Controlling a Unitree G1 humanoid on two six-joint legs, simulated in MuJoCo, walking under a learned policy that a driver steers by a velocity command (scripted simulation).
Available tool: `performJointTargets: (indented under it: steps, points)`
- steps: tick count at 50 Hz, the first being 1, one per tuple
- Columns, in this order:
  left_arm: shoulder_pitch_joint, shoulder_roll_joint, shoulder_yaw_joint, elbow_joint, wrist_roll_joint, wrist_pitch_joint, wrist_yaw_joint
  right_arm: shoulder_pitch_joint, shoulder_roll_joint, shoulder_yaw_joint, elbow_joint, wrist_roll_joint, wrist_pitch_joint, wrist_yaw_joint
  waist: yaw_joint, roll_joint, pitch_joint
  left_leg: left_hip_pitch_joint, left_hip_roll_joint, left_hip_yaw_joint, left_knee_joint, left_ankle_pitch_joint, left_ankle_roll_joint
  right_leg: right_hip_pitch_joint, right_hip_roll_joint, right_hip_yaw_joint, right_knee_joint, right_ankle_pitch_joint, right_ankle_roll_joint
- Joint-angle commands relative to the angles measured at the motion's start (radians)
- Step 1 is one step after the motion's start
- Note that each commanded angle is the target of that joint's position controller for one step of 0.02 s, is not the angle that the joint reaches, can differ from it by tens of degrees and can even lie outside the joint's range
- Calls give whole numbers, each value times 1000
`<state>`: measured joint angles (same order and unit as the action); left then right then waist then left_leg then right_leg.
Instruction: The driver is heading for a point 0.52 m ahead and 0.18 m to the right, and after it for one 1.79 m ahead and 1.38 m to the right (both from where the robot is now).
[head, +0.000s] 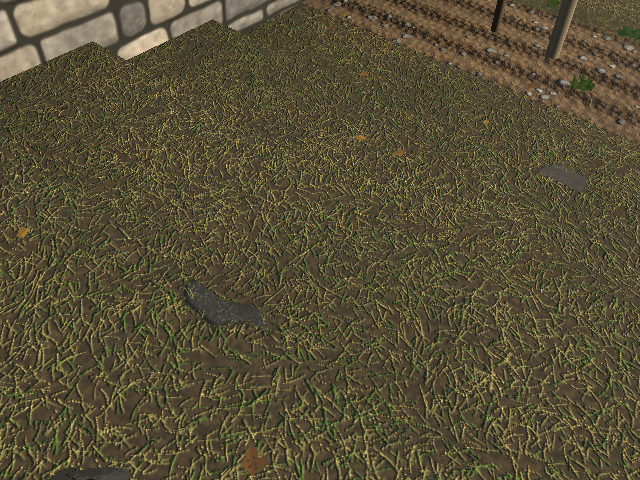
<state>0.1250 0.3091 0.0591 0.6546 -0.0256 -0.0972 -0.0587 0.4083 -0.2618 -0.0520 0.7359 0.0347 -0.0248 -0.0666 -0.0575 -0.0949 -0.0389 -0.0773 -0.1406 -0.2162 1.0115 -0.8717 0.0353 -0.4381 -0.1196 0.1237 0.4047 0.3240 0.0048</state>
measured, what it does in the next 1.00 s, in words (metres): goes down, turning right: right foot 0.17 m lower, then left foot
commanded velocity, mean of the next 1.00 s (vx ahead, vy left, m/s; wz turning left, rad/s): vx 1.00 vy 0.00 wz -0.73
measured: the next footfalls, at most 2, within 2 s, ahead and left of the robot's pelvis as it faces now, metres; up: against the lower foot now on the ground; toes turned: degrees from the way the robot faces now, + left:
right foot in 0.02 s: +0.16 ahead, -0.17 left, -0.17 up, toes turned +2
left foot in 0.40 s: +0.56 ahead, -0.01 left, -0.17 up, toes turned -21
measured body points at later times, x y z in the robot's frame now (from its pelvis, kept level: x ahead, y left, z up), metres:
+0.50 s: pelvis +0.43 -0.11 -0.07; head +0.44 -0.12 +0.38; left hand +0.53 +0.14 -0.20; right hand +0.56 -0.41 -0.13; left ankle +0.52 +0.00 -0.80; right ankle +0.24 -0.17 -0.69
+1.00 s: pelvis +0.81 -0.38 -0.25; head +0.84 -0.40 +0.20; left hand +1.02 -0.21 -0.39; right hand +0.73 -0.66 -0.35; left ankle +0.85 -0.15 -0.74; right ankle +0.78 -0.42 -0.96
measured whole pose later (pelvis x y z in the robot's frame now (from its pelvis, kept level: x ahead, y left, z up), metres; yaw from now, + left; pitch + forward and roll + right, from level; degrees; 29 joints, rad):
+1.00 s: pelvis +0.81 -0.38 -0.25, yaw -50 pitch +1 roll -1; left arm 0.40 0.29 0.08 0.84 0.00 -0.04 -0.04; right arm 0.20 -0.21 -0.01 0.71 0.03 -0.15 -0.01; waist 0.03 -0.01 0.04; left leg -0.47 0.07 -0.17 1.77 -0.59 -0.04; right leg -0.36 0.18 0.01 0.66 -0.34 -0.14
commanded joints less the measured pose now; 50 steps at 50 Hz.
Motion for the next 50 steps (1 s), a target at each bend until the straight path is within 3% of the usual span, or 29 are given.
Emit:
performJointTargets:
  steps: [1,2,3,4,5,6,8,11,13,16,18,19,20,21,22,24,26,29,31,35,39,41,43,44,45,46,47,49,50]
  points:
    - [408,166,76,125,-8,-4,6,-73,-92,-20,2,-5,-23,29,213,91,-54,-144,136,-35,402,838,77,422,-42,-74,-36,-27,-54]
    - [617,120,38,219,17,-9,-16,-144,-13,0,-7,-13,-52,48,298,-112,-44,-482,30,44,922,281,40,661,-55,-49,125,-54,-83]
    - [632,104,23,246,42,-5,-34,49,106,29,-16,-18,-83,48,138,-522,-50,-863,-31,14,1219,21,28,833,11,81,354,61,-100]
    - [610,196,56,253,29,15,-18,135,67,41,-60,5,-115,47,80,-625,-118,-1028,24,116,1227,70,-8,873,-113,473,99,-266,-257]
    - [555,166,61,238,27,27,10,-28,-2,41,-115,55,-140,52,125,-347,-125,-1161,126,131,999,291,26,873,-226,770,-140,-873,-334]
    - [434,78,29,158,57,10,20,-244,-87,22,-125,47,-143,42,159,83,-23,-1040,188,104,758,470,48,643,-235,797,-187,-966,-312]
    - [330,67,6,152,53,-46,37,-398,-43,22,-167,-20,-140,41,81,190,92,-895,231,-3,430,597,36,334,-170,740,-114,-741,-328]
    - [291,19,-8,153,20,-18,71,-438,-43,29,-169,-59,-129,55,58,-2,168,-611,208,98,-93,773,-48,61,10,383,-195,-517,-275]
    - [344,52,7,162,6,-10,80,-503,-3,44,-184,-43,-128,76,87,1,147,-332,127,186,-326,872,-73,-47,35,286,-248,-413,-263]
    - [431,21,6,189,-30,3,78,-494,-59,12,-189,-10,-125,73,82,12,127,-211,101,161,-499,936,-63,105,10,315,-205,-318,-225]
    - [434,12,7,192,-25,22,75,-377,-108,-25,-169,-9,-129,72,5,23,-4,-33,79,158,-523,888,-13,212,66,257,20,-24,-165]
    - [375,35,12,163,-1,31,72,-196,-131,-41,-135,-3,-125,64,-101,5,-119,180,133,115,-462,815,13,151,91,222,228,26,-130]
    - [325,9,3,118,28,29,65,38,-194,-58,-100,0,-112,50,-191,79,-274,444,300,-63,-450,562,68,9,145,162,518,-153,-111]
    - [485,-137,-37,90,-14,20,59,71,-229,-60,-74,-25,-115,67,-77,434,-414,646,551,-571,-604,242,234,-250,213,106,855,-785,-83]
    - [428,-67,-28,96,-43,25,73,10,-142,-49,-82,-21,-112,68,-91,420,-242,554,540,-656,-688,139,222,-420,138,54,973,-771,-84]
    - [257,4,2,70,-11,36,81,-97,-65,-37,-60,-22,-98,61,-64,183,13,265,465,-328,-720,469,168,-419,57,19,918,-639,-91]
    - [199,1,17,35,-6,52,73,-147,-27,-24,-21,-45,-96,61,2,174,95,77,413,-119,-750,667,144,-334,-5,14,819,-625,-90]
    - [111,-30,9,-31,-18,86,50,-204,-41,-31,-6,-12,-103,75,34,154,148,-30,446,12,-819,784,137,-340,-76,-9,663,-626,-77]
    - [177,-18,11,-18,13,77,16,-176,-131,-65,19,-42,-108,73,60,98,53,-6,450,123,-733,919,177,-291,-64,-40,741,-386,-58]
    - [19,34,30,-48,7,50,-33,-184,-106,-45,29,-24,-123,22,55,89,113,-158,299,414,-684,683,10,-106,13,-97,326,235,-94]
    - [-5,68,34,-55,0,61,-55,-60,-163,-48,38,-22,-103,34,62,84,155,-67,329,485,-515,829,-34,8,89,-193,245,203,-110]
    - [95,82,44,-10,17,73,-39,-15,-200,-47,44,6,-82,37,111,114,109,38,366,498,-229,1199,-46,94,117,-256,207,135,-122]
    - [462,175,95,117,21,92,-11,-85,-205,-39,43,6,-75,54,272,154,5,-45,371,448,316,1396,-64,437,96,-252,105,141,-197]
    - [631,199,101,187,38,82,2,-196,-176,-43,33,23,-88,61,399,-130,89,-321,159,470,938,598,-101,652,38,-160,-148,270,-309]
    - [548,311,93,187,57,59,7,-86,-47,-6,-63,-45,-126,61,190,-389,57,-834,125,288,1128,98,-78,978,17,-10,276,672,-299]
    - [576,275,85,152,37,51,12,-38,-61,18,-113,-50,-152,70,190,-307,-220,-909,135,102,1032,126,-74,1139,-38,201,330,538,-434]
    - [545,204,75,136,15,55,11,-89,-97,15,-133,-38,-163,62,183,-20,-291,-906,160,78,915,163,-60,1078,-54,306,224,133,-472]
    - [411,266,94,122,15,38,34,-191,-89,20,-173,17,-171,51,85,185,-174,-1086,215,48,739,268,-71,832,-223,805,-14,-685,-531]
    - [332,168,60,70,33,9,37,-244,-145,3,-160,27,-161,47,67,258,-67,-1038,251,-25,565,382,-53,601,-254,848,-48,-684,-488]
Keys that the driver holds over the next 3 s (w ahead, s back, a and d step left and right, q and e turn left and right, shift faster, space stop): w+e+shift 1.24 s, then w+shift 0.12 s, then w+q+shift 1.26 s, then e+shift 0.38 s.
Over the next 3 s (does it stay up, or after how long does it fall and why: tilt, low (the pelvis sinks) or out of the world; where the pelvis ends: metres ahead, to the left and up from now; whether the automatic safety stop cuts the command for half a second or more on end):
stays up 1.83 -1.70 -0.57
